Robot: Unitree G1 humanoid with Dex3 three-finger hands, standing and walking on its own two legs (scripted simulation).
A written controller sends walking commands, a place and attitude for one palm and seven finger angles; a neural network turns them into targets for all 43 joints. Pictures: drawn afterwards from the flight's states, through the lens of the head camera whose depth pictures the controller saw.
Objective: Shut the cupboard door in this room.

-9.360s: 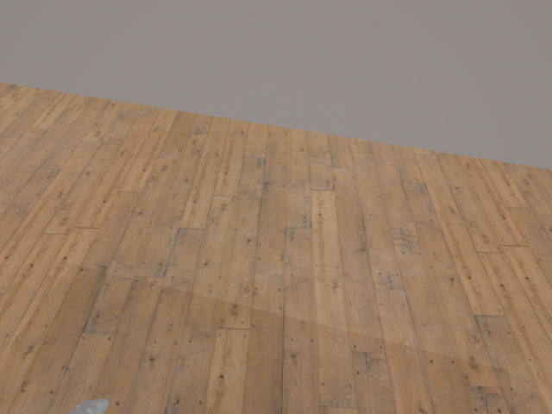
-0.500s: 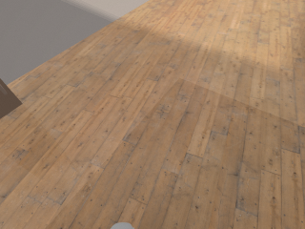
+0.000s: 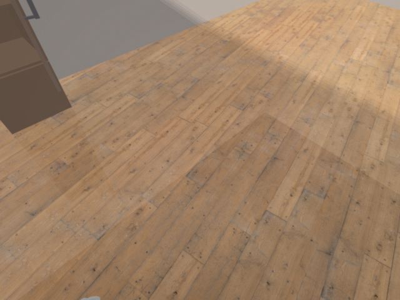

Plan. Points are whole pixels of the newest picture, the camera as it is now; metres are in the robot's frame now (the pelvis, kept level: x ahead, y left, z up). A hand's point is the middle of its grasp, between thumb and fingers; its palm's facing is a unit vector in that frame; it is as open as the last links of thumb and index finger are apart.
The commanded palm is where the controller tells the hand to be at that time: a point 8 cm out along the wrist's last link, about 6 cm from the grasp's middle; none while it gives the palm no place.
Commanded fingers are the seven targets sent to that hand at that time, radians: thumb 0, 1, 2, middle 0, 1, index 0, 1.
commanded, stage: turn or walk to find it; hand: left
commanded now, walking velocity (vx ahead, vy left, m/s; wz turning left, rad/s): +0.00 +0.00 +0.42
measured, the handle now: (23, 0) +1.17 +0.81 +0.06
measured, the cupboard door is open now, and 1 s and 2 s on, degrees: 81 81 81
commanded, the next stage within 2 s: stand and wait in 0.16 s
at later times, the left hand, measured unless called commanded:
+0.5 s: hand out of the picture -0.04 +0.18 -0.19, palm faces +0.22 -0.95 -0.21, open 7.4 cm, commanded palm none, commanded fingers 0.00 0.90 0.90 -0.20 -0.30 -0.20 -0.30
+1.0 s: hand out of the picture -0.05 +0.17 -0.15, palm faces +0.40 -0.88 -0.28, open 7.4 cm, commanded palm none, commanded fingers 0.00 0.90 0.90 -0.20 -0.30 -0.20 -0.30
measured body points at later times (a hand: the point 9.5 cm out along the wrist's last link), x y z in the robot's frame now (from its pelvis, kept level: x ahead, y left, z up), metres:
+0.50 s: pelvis -0.03 -0.01 -0.01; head -0.01 +0.01 +0.44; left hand -0.05 +0.23 -0.17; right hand +0.07 -0.25 -0.16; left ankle -0.06 +0.10 -0.74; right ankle +0.00 -0.14 -0.74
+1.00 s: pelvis -0.04 -0.04 +0.00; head -0.03 -0.07 +0.44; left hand -0.07 +0.21 -0.13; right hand +0.09 -0.27 -0.17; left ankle -0.07 +0.09 -0.69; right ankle -0.03 -0.14 -0.74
